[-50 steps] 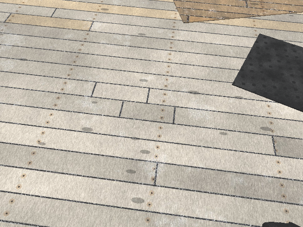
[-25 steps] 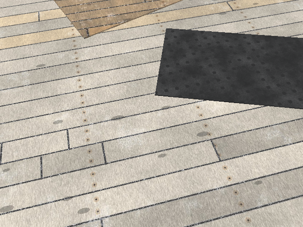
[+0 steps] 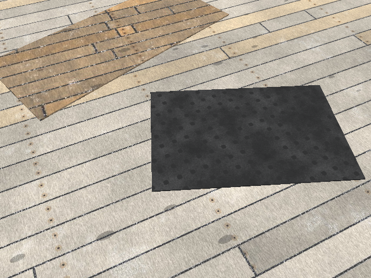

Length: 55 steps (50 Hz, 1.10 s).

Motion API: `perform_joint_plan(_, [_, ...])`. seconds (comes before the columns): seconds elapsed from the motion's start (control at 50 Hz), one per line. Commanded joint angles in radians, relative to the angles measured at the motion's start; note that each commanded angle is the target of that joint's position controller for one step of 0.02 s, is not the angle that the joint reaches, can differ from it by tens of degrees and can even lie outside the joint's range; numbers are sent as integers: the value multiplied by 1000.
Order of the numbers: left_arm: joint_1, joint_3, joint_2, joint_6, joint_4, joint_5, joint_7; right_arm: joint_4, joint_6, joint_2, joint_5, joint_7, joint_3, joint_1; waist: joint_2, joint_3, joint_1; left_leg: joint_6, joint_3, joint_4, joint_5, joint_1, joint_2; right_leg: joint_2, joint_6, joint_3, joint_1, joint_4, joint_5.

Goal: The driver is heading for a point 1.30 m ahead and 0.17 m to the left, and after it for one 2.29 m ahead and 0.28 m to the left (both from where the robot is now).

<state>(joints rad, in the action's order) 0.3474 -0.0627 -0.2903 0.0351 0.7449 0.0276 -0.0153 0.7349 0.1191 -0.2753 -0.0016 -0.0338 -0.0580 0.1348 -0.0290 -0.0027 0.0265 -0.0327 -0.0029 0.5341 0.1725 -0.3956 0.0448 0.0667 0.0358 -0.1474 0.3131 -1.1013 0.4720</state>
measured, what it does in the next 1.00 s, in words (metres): walks ahead: right foot, then left foot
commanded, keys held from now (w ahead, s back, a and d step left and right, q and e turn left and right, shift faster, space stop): w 1.00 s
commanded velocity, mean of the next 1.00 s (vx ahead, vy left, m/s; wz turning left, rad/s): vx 0.50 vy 0.00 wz -0.07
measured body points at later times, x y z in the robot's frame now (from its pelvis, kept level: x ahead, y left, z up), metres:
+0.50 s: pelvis +0.27 -0.05 +0.00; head +0.30 -0.07 +0.45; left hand +0.48 +0.18 -0.07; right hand +0.27 -0.34 -0.13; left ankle +0.12 +0.10 -0.65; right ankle +0.33 -0.15 -0.73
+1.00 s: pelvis +0.54 -0.02 +0.00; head +0.58 -0.01 +0.44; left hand +0.55 +0.27 -0.14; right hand +0.74 -0.27 -0.09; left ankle +0.64 +0.07 -0.73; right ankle +0.36 -0.15 -0.67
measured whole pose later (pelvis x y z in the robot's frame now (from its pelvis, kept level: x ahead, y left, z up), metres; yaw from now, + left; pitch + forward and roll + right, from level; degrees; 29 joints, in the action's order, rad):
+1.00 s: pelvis +0.54 -0.02 +0.00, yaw -2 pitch +2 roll -1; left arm 0.38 -0.05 -0.30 0.05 0.87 0.02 0.00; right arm 0.74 0.09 -0.27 0.00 -0.04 -0.03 0.05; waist -0.01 -0.03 0.05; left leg -0.06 -0.04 0.57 0.14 -0.47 0.00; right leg 0.00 0.01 -0.04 0.16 -0.88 0.48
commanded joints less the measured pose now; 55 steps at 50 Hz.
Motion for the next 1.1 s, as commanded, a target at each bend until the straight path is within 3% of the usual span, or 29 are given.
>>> perform_joint_plan(0.02, [-93,-27,-120,26,-111,-18,2,-14,-8,-105,-7,5,-26,110,86,-1,-70,-177,446,-298,150,348,-309,-120,-3,4,429,-98,-120])
perform_joint_plan(0.04, [-84,-25,-103,28,-111,-17,8,-12,-7,-93,-13,8,-20,98,115,-1,-46,-169,386,-316,74,302,-279,-146,-4,17,379,-51,-149])
perform_joint_plan(0.08, [-70,-18,-69,27,-106,-14,13,3,-3,-93,-3,11,-18,111,138,12,-35,-181,314,-343,-27,279,-259,-158,-14,52,349,19,-166])
perform_joint_plan(0.14, [-155,-2,-39,30,-136,-24,16,26,-4,-143,8,19,-30,140,107,-5,-52,-200,241,-380,-140,278,-267,-174,-35,81,376,186,-263])
perform_joint_plan(0.2, [-244,9,-21,39,-152,-21,25,46,-16,-164,16,24,-32,170,103,-16,-83,-176,153,-389,-189,277,-239,-160,-42,109,330,371,-419])
perform_joint_plan(0.32, [-382,7,-38,50,-197,-6,51,99,-42,-184,28,25,-32,260,113,-53,-116,-146,129,-340,-230,365,-282,-116,-16,137,268,552,-453])
perform_joint_plan(0.36, [-353,-3,-62,54,-195,-8,56,108,-54,-202,30,31,-37,253,124,-36,-80,-127,125,-280,-348,407,-297,-97,14,150,199,593,-394])
perform_joint_plan(0.38, [-277,-16,-84,55,-174,-13,53,106,-59,-209,33,34,-38,235,121,8,-28,-108,93,-189,-500,403,-277,-71,36,175,78,630,-398])
perform_joint_plan(0.4, [-138,-39,-127,52,-131,-19,45,104,-61,-191,29,36,-30,235,103,100,36,-83,51,-24,-587,351,-230,-62,66,183,-132,638,-415])
perform_joint_plan(0.42, [50,-61,-200,47,-98,-31,33,74,-56,-142,4,39,-8,224,7,249,111,-43,8,274,-357,155,-178,-239,134,-7,-433,596,-456])
perform_joint_plan(0.44, [91,-73,-279,41,-80,-32,35,54,-35,-27,2,33,28,340,-267,364,47,17,1,613,321,-229,-6,-458,291,-465,-726,694,-276])
perform_joint_plan(0.46, [101,-50,-181,39,-80,-20,36,68,-17,-128,21,26,6,287,-178,346,88,10,114,732,405,-350,-45,-449,286,-556,-702,770,-131])
perform_joint_plan(0.48, [32,-35,-150,41,-83,-18,36,38,-7,-171,40,21,-8,196,-128,195,78,0,97,744,320,-409,-92,-413,246,-414,-579,791,-161])
perform_joint_plan(0.5, [-29,-27,-130,41,-89,-23,36,31,-5,-160,35,23,-6,146,-58,122,50,3,73,703,232,-380,-133,-368,224,-305,-447,812,-253])
perform_joint_plan(0.52, [-77,-20,-106,43,-90,-29,41,28,-9,-152,18,25,-8,125,-36,65,21,12,67,646,178,-345,-157,-334,215,-232,-336,843,-342])
perform_joint_plan(0.54, [-104,-15,-89,47,-91,-37,42,32,-18,-140,13,24,-10,142,-52,51,-13,18,75,612,139,-283,-178,-308,208,-182,-259,873,-401])
perform_joint_plan(0.62, [-105,-24,-112,69,-57,-26,39,27,-51,-87,5,29,0,121,-39,11,-47,53,62,483,42,-257,-189,-289,227,-68,-148,956,-499])
perform_joint_plan(0.74, [-19,-32,-151,59,3,-17,21,-23,-37,-58,8,12,16,-89,-19,-43,22,53,26,123,-267,-224,-148,-244,174,60,-161,978,-492])
perform_joint_plan(0.84, [59,-37,-168,36,64,-7,15,-73,-26,-76,17,-13,15,-201,-26,-68,49,14,29,-1,-208,-245,-120,-309,156,42,-318,911,-519])
perform_joint_plan(0.88, [57,-41,-177,25,77,-6,10,-73,-22,-94,15,-19,9,-178,-42,-49,25,-12,15,-28,-132,-195,-103,-326,137,37,-371,857,-613])
perform_joint_plan(0.92, [28,-38,-180,14,77,-8,5,-27,-20,-143,10,-12,-18,-11,-48,55,-70,-55,-41,-67,-111,58,-47,-275,100,85,-359,660,-892])
perform_joint_plan(0.94, [31,-23,-146,13,64,-20,1,16,-22,-199,4,-2,-42,157,-15,183,-137,-100,23,-24,-155,332,-114,-225,67,126,-231,437,-818])
perform_joint_plan(0.96, [137,11,-45,30,35,-26,8,32,-30,-300,-11,5,-67,274,197,346,-123,-254,446,-40,-35,748,-371,-81,-13,183,178,39,-438])
perform_joint_plan(0.98, [123,13,-53,52,50,-21,13,45,-36,-240,8,3,-52,304,282,407,-140,-304,728,-192,94,815,-436,-13,-22,59,351,-129,104])
perform_joint_plan(1.0, [38,-12,-141,66,29,5,20,38,-36,-190,15,5,-33,244,205,256,-141,-254,617,-221,177,708,-405,-75,-9,24,451,-202,74])
perform_joint_plan(1.02, [-33,-11,-143,72,9,13,21,25,-38,-165,11,7,-25,177,145,151,-118,-221,491,-241,147,566,-369,-127,0,58,459,-172,-16])
perform_joint_plan(1.04, [-72,-12,-133,70,2,-1,16,21,-37,-137,4,5,-17,120,96,69,-89,-207,399,-277,72,425,-329,-162,-3,80,430,-106,-88])
perform_joint_plan(1.08, [-39,-15,-105,48,15,-14,13,15,-28,-103,-10,1,-8,66,130,34,-30,-196,302,-338,-36,267,-280,-202,-14,72,312,-28,-170])
perform_joint_plan(1.1, [-21,-12,-84,37,24,-15,12,20,-22,-104,-7,0,-9,64,129,33,-17,-205,269,-362,-74,232,-272,-205,-22,78,286,-6,-185])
